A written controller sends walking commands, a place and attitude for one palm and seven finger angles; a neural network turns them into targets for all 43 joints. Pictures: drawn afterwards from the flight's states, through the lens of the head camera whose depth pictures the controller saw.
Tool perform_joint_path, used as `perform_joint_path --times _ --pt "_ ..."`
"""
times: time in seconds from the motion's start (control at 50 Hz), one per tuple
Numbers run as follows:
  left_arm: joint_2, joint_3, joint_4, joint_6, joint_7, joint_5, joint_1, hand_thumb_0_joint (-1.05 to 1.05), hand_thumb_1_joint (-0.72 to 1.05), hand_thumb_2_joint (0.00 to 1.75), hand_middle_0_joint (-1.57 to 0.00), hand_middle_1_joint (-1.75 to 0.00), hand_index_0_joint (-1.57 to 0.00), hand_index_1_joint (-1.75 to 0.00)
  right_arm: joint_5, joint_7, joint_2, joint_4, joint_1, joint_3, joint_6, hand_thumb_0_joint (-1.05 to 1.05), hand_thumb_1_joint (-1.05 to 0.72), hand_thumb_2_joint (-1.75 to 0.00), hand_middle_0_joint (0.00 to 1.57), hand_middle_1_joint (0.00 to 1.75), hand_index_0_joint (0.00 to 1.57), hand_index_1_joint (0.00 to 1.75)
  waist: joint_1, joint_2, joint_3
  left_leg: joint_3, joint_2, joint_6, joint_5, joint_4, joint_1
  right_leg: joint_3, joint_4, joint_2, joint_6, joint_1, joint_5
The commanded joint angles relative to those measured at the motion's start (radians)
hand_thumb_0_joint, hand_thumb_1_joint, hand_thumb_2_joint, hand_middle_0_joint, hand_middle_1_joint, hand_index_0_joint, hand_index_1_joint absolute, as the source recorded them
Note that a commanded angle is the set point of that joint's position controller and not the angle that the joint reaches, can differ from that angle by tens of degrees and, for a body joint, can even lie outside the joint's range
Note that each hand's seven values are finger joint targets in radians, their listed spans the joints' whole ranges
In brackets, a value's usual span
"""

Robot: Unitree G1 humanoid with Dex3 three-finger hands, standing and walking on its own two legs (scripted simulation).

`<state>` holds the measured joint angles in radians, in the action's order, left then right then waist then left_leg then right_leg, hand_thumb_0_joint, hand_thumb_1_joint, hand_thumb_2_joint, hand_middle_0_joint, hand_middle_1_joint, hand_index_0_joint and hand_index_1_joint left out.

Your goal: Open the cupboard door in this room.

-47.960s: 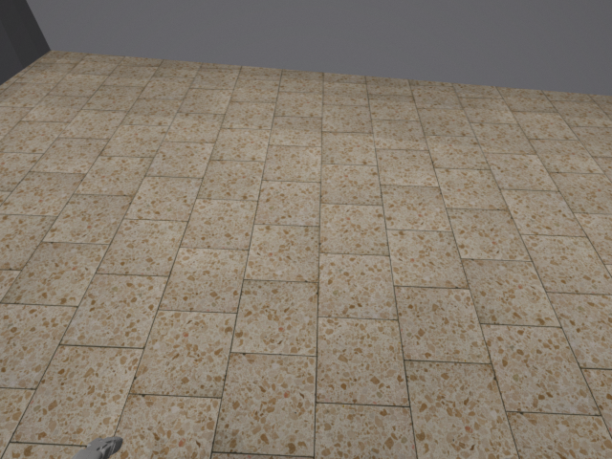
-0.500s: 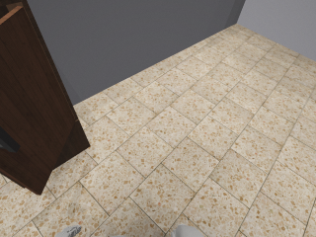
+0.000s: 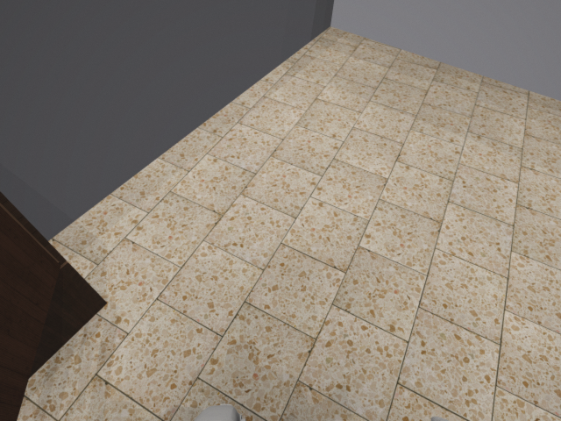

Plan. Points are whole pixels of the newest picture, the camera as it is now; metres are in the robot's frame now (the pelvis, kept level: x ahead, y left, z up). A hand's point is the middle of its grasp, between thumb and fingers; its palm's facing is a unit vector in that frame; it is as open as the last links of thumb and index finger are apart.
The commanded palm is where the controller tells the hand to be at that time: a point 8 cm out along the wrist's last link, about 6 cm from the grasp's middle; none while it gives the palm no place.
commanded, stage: walk to a spot facing it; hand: left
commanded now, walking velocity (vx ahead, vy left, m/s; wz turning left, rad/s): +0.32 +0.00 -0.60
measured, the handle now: out of the picture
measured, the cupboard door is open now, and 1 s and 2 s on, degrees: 42 42 42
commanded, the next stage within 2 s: turn to face it in 1.24 s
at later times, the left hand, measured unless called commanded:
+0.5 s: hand (263, 278) +0.39 +0.07 -0.16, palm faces -0.35 -0.91 -0.22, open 7.4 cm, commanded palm none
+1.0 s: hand (262, 270) +0.42 +0.07 -0.19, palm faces -0.32 -0.93 -0.17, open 7.3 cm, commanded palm none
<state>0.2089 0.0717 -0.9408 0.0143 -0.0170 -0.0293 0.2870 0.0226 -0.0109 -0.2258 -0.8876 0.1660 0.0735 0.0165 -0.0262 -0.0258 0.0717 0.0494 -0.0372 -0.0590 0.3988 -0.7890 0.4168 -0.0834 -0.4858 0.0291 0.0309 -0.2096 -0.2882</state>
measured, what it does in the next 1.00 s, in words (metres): walks ahead, turning right: left foot, then right foot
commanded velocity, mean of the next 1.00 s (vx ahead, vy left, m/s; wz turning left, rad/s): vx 0.36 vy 0.00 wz -0.29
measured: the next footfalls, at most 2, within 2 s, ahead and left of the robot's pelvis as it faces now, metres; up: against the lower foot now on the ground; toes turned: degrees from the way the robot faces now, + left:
left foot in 0.06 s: +0.09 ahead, +0.13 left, +0.00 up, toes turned +0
right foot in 0.48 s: +0.24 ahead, -0.19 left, +0.00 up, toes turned -23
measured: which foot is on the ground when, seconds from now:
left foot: up 0.00-0.04, down 0.06-0.46, up 0.48-0.88, down 0.90-1.00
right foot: down 0.00-0.06, up 0.08-0.46, down 0.48-0.90, up 0.92-1.00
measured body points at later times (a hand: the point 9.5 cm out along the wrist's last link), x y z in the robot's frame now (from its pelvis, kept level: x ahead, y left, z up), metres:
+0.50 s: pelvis +0.16 -0.06 -0.02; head +0.20 -0.08 +0.42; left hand +0.41 +0.12 -0.14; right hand -0.03 -0.24 -0.16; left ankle +0.06 +0.12 -0.71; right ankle +0.21 -0.17 -0.74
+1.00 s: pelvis +0.37 -0.11 -0.01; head +0.40 -0.10 +0.44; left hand +0.44 +0.12 -0.17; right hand +0.38 -0.36 -0.14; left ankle +0.46 -0.03 -0.74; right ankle +0.25 -0.18 -0.66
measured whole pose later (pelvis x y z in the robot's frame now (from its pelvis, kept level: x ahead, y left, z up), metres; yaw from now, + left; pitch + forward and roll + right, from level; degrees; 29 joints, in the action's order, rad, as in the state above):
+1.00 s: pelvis +0.37 -0.11 -0.01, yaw -23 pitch -1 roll +0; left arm 0.20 0.07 -1.09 -0.02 -0.02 -0.02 0.34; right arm 0.04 0.00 -0.16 -0.95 0.17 0.04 -0.08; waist -0.02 -0.04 0.05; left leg 0.15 -0.06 0.03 0.24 -0.58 0.33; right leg 0.03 -1.14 -0.01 0.04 -0.36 -0.40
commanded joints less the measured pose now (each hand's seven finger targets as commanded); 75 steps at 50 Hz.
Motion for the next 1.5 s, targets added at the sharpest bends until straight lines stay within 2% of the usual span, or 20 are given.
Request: perform_joint_path --times 0.0,0.04,0.06,0.18,0.34,0.4,0.42,0.44,0.46,0.58,0.82,0.84,0.88,0.9,1.04,1.24,1.28,1.3,1.4,1.48 --pt "0.162 0.047 0.094 -0.030 -0.001 0.006 -0.087 0.00 0.90 0.90 -0.20 -0.30 -0.20 -0.30 -0.005 0.025 -0.108 0.031 0.149 0.013 -0.064 0.00 -0.90 -0.90 0.20 0.30 0.20 0.30 0.094 -0.018 -0.062 -0.011 0.000 0.020 -0.071 0.353 -0.407 -0.219 0.061 -0.118 0.096 -0.284 -0.220" --pt "0.076 0.025 0.158 -0.035 -0.018 0.015 -0.135 0.00 0.90 0.90 -0.20 -0.30 -0.20 -0.30 0.022 0.049 -0.277 -0.005 0.371 0.041 -0.075 0.00 -0.90 -0.90 0.20 0.30 0.20 0.30 0.177 0.358 -0.107 -0.617 -0.481 0.198 0.319 0.627 -0.567 0.059 -0.508 0.039 -0.007 -0.593 -0.334" --pt "0.103 0.034 0.170 -0.043 -0.029 0.002 -0.187 0.00 0.90 0.90 -0.20 -0.30 -0.20 -0.30 0.021 0.046 -0.270 0.000 0.344 0.035 -0.075 0.00 -0.90 -0.90 0.20 0.30 0.20 0.30 0.164 0.187 -0.046 -0.649 -0.513 0.252 0.319 0.651 -0.456 0.004 -0.637 -0.046 0.001 -0.615 -0.266" --pt "0.037 0.012 0.108 -0.020 -0.057 -0.005 -0.162 0.00 0.90 0.90 -0.20 -0.30 -0.20 -0.30 0.006 0.045 -0.110 -0.021 0.256 -0.014 -0.103 0.00 -0.90 -0.90 0.20 0.30 0.20 0.30 0.061 0.175 -0.034 -0.033 -0.276 0.144 -0.396 0.552 -0.408 0.104 -0.621 -0.116 -0.040 -0.539 0.045" --pt "0.032 -0.001 0.134 -0.015 -0.054 -0.001 -0.313 0.00 0.90 0.90 -0.20 -0.30 -0.20 -0.30 0.020 0.034 -0.113 -0.087 0.324 -0.014 -0.087 0.00 -0.90 -0.90 0.20 0.30 0.20 0.30 0.079 0.178 0.034 0.107 -0.303 0.147 -0.430 0.553 -0.328 0.207 -0.239 -0.081 0.001 -0.310 0.071" --pt "0.074 0.011 0.077 -0.029 -0.042 0.001 -0.143 0.00 0.90 0.90 -0.20 -0.30 -0.20 -0.30 0.013 0.034 -0.137 -0.098 0.295 -0.015 -0.080 0.00 -0.90 -0.90 0.20 0.30 0.20 0.30 -0.023 0.136 -0.044 0.162 -0.283 0.115 -0.722 0.289 -0.288 0.246 -0.132 -0.019 0.050 0.001 0.031" --pt "0.131 0.028 0.016 -0.043 -0.031 -0.003 0.052 0.00 0.90 0.90 -0.20 -0.30 -0.20 -0.30 0.003 0.025 -0.130 -0.089 0.259 -0.017 -0.080 0.00 -0.90 -0.90 0.20 0.30 0.20 0.30 -0.114 0.046 -0.144 0.204 -0.226 0.077 -0.690 0.052 -0.145 0.199 -0.075 -0.033 0.085 0.296 0.040" --pt "0.267 0.069 -0.030 -0.054 -0.011 -0.006 0.222 0.00 0.90 0.90 -0.20 -0.30 -0.20 -0.30 -0.021 0.018 -0.056 -0.057 0.259 -0.030 -0.086 0.00 -0.90 -0.90 0.20 0.30 0.20 0.30 -0.175 -0.225 -0.296 0.228 -0.080 0.026 -0.090 -0.320 0.161 -0.241 0.037 -0.342 0.182 0.586 -0.011" --pt "0.320 0.070 -0.038 -0.049 0.000 0.023 0.229 0.00 0.90 0.90 -0.20 -0.30 -0.20 -0.30 -0.024 0.023 -0.051 -0.017 0.184 -0.024 -0.087 0.00 -0.90 -0.90 0.20 0.30 0.20 0.30 -0.160 -0.244 -0.277 0.083 -0.030 0.023 0.241 -0.553 0.319 -0.501 0.185 -0.490 0.246 0.555 0.124" --pt "0.119 0.014 0.033 -0.066 0.019 0.008 -0.101 0.00 0.90 0.90 -0.20 -0.30 -0.20 -0.30 0.009 0.012 -0.001 -0.117 0.245 -0.015 -0.033 0.00 -0.90 -0.90 0.20 0.30 0.20 0.30 0.065 -0.092 -0.044 0.009 -0.135 0.006 -0.095 -0.291 0.095 -0.053 0.295 -0.269 0.160 -0.060 0.023" --pt "0.115 0.013 -0.068 -0.088 0.014 0.014 0.035 0.00 0.90 0.90 -0.20 -0.30 -0.20 -0.30 0.005 -0.008 -0.035 -0.047 0.036 -0.001 -0.078 0.00 -0.90 -0.90 0.20 0.30 0.20 0.30 0.050 -0.015 0.007 0.055 -0.035 0.039 -0.224 0.255 -0.124 -0.049 0.171 -0.240 0.127 0.021 0.171" --pt "0.107 0.013 -0.060 -0.087 0.013 0.016 0.016 0.00 0.90 0.90 -0.20 -0.30 -0.20 -0.30 0.008 0.000 -0.070 -0.081 0.147 0.007 -0.085 0.00 -0.90 -0.90 0.20 0.30 0.20 0.30 0.107 0.046 -0.037 0.020 -0.047 0.064 -0.203 0.306 -0.301 0.007 0.012 -0.191 0.100 -0.059 0.232" --pt "0.044 -0.004 -0.016 -0.092 0.001 0.022 0.038 0.00 0.90 0.90 -0.20 -0.30 -0.20 -0.30 0.028 0.019 -0.236 -0.141 0.416 0.038 -0.087 0.00 -0.90 -0.90 0.20 0.30 0.20 0.30 0.174 0.319 -0.216 -0.541 -0.450 0.264 -0.094 0.507 -0.644 0.157 -0.606 0.021 0.014 -0.401 -0.255" --pt "0.066 0.001 -0.005 -0.092 0.006 0.008 -0.023 0.00 0.90 0.90 -0.20 -0.30 -0.20 -0.30 0.021 0.023 -0.206 -0.142 0.384 0.031 -0.077 0.00 -0.90 -0.90 0.20 0.30 0.20 0.30 0.169 0.208 -0.181 -0.551 -0.459 0.278 0.014 0.541 -0.541 0.068 -0.754 -0.030 0.027 -0.455 -0.259" --pt "0.001 -0.002 -0.034 -0.043 -0.023 -0.002 -0.023 0.00 0.90 0.90 -0.20 -0.30 -0.20 -0.30 0.005 0.029 -0.076 -0.122 0.199 -0.006 -0.106 0.00 -0.90 -0.90 0.20 0.30 0.20 0.30 0.032 0.142 -0.051 -0.047 -0.275 0.177 -0.178 0.629 -0.246 0.099 -0.520 -0.149 -0.020 -0.361 0.048" --pt "0.055 0.013 -0.053 -0.054 -0.018 -0.004 0.012 0.00 0.90 0.90 -0.20 -0.30 -0.20 -0.30 0.007 0.018 -0.074 -0.169 0.245 -0.007 -0.073 0.00 -0.90 -0.90 0.20 0.30 0.20 0.30 -0.027 0.063 -0.040 0.109 -0.198 0.116 -0.223 0.359 -0.165 0.214 -0.043 -0.052 0.012 0.081 0.089" --pt "0.245 0.058 -0.132 -0.074 0.005 0.001 0.286 0.00 0.90 0.90 -0.20 -0.30 -0.20 -0.30 -0.015 0.006 0.011 -0.122 0.227 -0.025 -0.081 0.00 -0.90 -0.90 0.20 0.30 0.20 0.30 -0.126 -0.361 -0.189 0.192 0.004 0.038 0.205 -0.228 0.221 -0.370 0.185 -0.445 0.186 0.479 0.012" --pt "0.242 0.050 -0.124 -0.069 0.016 0.016 0.265 0.00 0.90 0.90 -0.20 -0.30 -0.20 -0.30 -0.011 0.010 -0.034 -0.106 0.171 -0.017 -0.078 0.00 -0.90 -0.90 0.20 0.30 0.20 0.30 -0.126 -0.246 -0.165 0.061 -0.036 0.046 0.233 -0.382 0.277 -0.421 0.244 -0.483 0.240 0.416 -0.010" --pt "0.061 -0.009 -0.074 -0.086 0.037 0.007 0.013 0.00 0.90 0.90 -0.20 -0.30 -0.20 -0.30 -0.006 0.017 0.053 -0.170 0.199 -0.031 -0.042 0.00 -0.90 -0.90 0.20 0.30 0.20 0.30 0.038 -0.107 -0.064 -0.012 -0.095 0.026 -0.006 -0.232 0.093 0.059 0.215 -0.357 0.141 0.054 0.496" --pt "0.074 -0.006 -0.069 -0.082 0.036 0.011 -0.020 0.00 0.90 0.90 -0.20 -0.30 -0.20 -0.30 -0.009 0.004 0.076 -0.162 0.184 -0.038 -0.029 0.00 -0.90 -0.90 0.20 0.30 0.20 0.30 0.048 -0.098 -0.039 0.062 -0.049 0.025 -0.123 -0.003 0.021 0.191 0.185 -0.316 0.101 0.040 0.537"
